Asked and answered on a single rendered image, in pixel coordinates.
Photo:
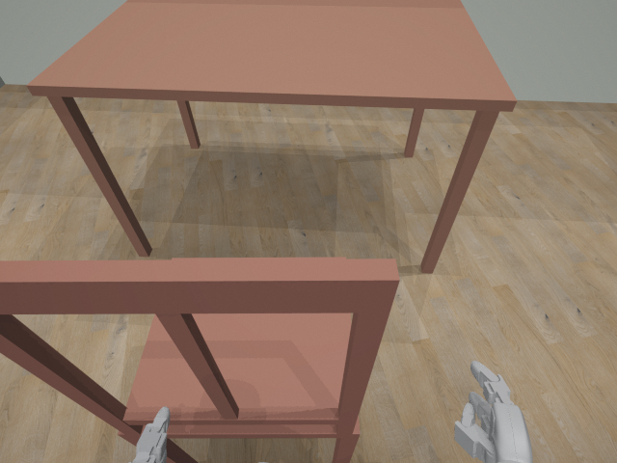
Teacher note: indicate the robot left hand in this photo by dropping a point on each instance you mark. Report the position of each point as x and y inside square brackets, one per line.
[151, 447]

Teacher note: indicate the robot right hand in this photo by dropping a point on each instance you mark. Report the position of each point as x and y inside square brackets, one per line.
[503, 434]

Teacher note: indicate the table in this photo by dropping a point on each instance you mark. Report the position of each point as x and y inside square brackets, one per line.
[421, 54]

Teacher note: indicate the chair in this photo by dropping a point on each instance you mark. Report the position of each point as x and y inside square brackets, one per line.
[237, 348]

